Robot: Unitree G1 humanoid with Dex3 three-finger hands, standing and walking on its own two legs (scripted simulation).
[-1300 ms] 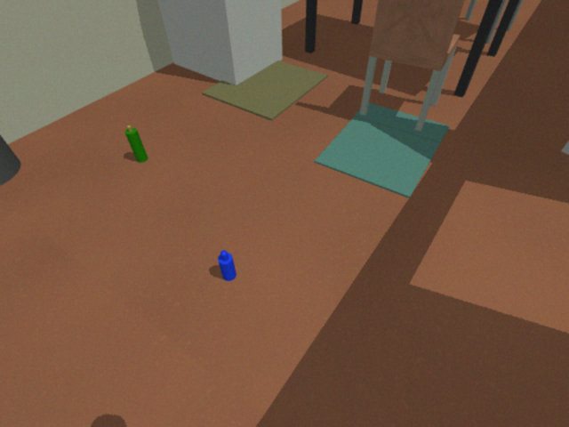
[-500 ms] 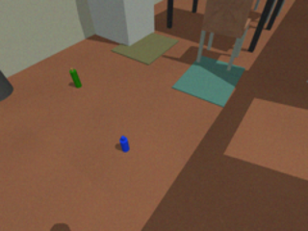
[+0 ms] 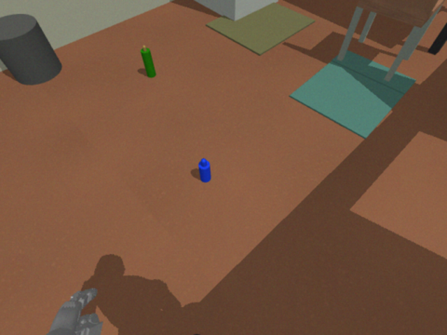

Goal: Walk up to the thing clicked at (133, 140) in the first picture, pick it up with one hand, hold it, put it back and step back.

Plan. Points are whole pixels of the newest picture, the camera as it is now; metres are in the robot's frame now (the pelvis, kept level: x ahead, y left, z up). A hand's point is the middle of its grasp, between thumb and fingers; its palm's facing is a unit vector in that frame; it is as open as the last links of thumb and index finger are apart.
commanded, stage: walk up
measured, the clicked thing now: (147, 61) +1.84 +0.48 -0.66
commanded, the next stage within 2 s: none
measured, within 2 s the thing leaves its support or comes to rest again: neither
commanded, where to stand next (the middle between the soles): +0.06 +0.01 m, yaw +64 degrees
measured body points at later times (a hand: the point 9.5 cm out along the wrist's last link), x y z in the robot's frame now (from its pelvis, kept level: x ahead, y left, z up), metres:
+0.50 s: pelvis +0.01 -0.02 -0.02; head +0.05 +0.03 +0.42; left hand -0.03 +0.30 -0.15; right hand +0.25 -0.26 -0.10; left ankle +0.01 +0.11 -0.74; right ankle +0.00 -0.14 -0.70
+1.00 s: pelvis +0.03 -0.06 -0.01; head +0.09 -0.06 +0.44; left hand -0.15 +0.24 -0.07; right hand +0.33 -0.21 -0.13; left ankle -0.10 +0.07 -0.66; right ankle +0.12 -0.13 -0.74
